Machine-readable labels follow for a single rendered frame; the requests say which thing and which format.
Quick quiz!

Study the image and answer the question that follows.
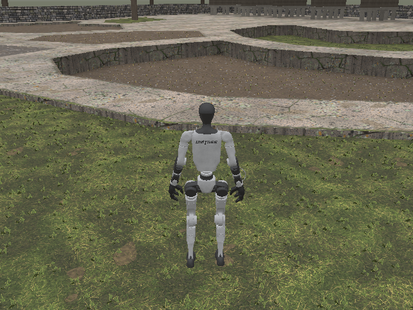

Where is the robot right shin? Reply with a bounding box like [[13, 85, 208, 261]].
[[216, 214, 225, 257]]

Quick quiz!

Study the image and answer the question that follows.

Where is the robot head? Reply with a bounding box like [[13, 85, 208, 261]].
[[196, 103, 218, 134]]

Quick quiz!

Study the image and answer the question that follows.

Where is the right robot upper arm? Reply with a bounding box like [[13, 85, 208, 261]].
[[220, 130, 237, 167]]

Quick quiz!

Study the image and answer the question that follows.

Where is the robot right hand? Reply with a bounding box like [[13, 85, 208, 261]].
[[230, 185, 245, 203]]

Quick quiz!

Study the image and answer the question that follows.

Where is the left robot upper arm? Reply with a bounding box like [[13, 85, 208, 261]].
[[176, 130, 193, 166]]

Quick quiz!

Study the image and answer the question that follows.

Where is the robot right forearm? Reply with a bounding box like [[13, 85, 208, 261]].
[[230, 158, 243, 187]]

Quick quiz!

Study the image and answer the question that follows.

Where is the robot left forearm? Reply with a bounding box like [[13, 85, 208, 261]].
[[170, 156, 183, 186]]

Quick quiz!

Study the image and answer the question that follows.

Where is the robot left hand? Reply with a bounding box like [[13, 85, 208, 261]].
[[168, 184, 183, 201]]

